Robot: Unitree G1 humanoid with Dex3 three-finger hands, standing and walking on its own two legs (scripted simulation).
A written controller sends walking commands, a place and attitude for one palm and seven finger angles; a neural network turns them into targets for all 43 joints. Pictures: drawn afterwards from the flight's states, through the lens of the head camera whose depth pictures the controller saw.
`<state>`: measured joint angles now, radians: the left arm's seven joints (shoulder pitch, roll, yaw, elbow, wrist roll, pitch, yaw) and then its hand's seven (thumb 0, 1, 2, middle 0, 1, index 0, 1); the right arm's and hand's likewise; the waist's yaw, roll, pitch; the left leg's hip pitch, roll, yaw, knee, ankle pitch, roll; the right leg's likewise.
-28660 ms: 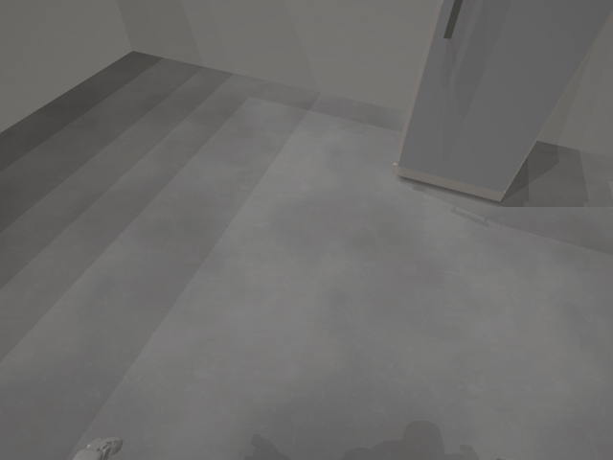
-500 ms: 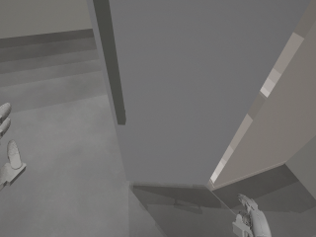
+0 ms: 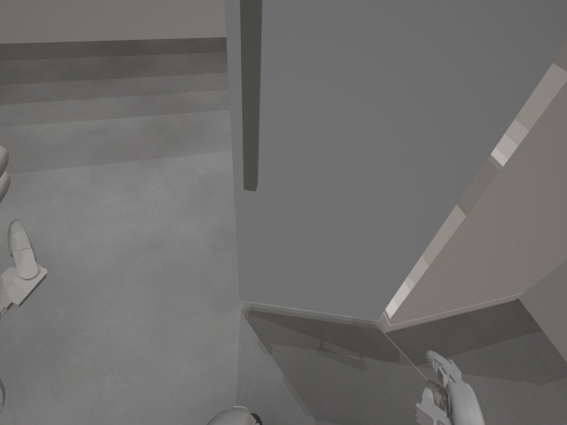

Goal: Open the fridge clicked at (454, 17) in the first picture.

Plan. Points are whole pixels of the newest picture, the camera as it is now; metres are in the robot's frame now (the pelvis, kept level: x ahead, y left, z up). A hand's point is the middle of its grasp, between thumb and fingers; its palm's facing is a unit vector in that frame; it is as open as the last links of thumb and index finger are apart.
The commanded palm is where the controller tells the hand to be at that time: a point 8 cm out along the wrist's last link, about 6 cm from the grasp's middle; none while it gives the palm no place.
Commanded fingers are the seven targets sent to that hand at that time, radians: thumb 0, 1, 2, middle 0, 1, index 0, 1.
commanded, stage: step back with the hand held close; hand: left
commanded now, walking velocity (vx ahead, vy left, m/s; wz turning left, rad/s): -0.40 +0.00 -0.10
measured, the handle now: (253, 90) +0.58 +0.11 +0.17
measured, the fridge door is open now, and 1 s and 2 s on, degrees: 68 68 68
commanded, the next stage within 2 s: stop stepping back and stand still in 0.32 s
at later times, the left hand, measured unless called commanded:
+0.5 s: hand (7, 350) +0.14 +0.25 +0.18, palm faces +0.23 -0.86 -0.45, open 7.4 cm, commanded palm +0.08 +0.30 +0.19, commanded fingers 0.00 0.90 0.90 -0.20 -0.30 -0.20 -0.30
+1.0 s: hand out of the picture +0.07 +0.26 +0.18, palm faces +0.33 -0.83 -0.46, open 7.4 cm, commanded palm +0.01 +0.31 +0.19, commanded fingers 0.00 0.90 0.90 -0.20 -0.30 -0.20 -0.30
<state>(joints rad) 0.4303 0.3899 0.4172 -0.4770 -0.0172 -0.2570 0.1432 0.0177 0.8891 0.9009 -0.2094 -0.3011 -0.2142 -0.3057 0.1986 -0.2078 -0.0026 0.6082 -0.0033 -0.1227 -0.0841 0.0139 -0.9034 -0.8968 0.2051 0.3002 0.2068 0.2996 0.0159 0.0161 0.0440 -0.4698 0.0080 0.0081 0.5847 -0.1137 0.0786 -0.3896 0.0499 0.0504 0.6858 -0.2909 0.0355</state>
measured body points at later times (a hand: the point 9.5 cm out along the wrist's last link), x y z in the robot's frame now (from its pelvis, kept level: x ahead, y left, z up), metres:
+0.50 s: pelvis -0.10 +0.02 +0.02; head -0.07 +0.06 +0.47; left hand +0.12 +0.29 +0.21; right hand +0.05 -0.23 -0.04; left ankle +0.04 +0.08 -0.72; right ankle -0.15 -0.10 -0.69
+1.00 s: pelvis -0.16 +0.02 +0.01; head -0.18 +0.04 +0.46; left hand +0.04 +0.30 +0.20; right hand -0.06 -0.22 -0.08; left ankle -0.11 +0.14 -0.72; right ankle -0.18 -0.06 -0.72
